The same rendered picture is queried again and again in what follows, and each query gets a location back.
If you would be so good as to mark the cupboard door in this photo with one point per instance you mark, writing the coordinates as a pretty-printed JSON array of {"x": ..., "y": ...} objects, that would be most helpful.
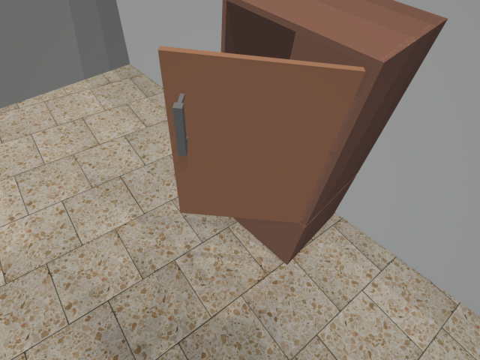
[{"x": 259, "y": 129}]

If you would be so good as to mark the handle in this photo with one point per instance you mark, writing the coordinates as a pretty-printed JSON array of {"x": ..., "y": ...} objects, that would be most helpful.
[{"x": 180, "y": 128}]

